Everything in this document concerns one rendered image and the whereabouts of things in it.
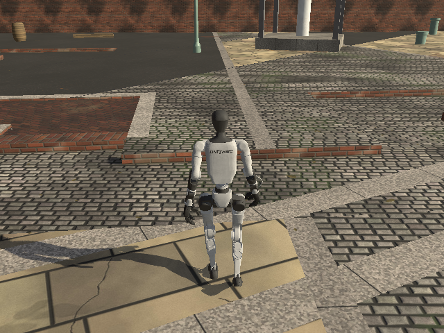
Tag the left robot forearm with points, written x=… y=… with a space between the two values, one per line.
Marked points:
x=191 y=190

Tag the robot right hand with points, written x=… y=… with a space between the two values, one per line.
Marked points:
x=251 y=196

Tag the robot left upper arm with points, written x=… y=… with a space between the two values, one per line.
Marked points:
x=197 y=159

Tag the robot foot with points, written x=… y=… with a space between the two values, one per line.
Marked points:
x=213 y=273
x=237 y=282

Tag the robot left hand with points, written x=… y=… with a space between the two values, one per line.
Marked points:
x=187 y=214

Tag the robot right upper arm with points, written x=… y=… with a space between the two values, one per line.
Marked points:
x=242 y=145

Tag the robot left foot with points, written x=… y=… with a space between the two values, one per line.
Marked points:
x=213 y=273

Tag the right robot forearm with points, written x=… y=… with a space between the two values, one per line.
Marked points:
x=252 y=182

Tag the robot right foot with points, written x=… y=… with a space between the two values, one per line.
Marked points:
x=237 y=282

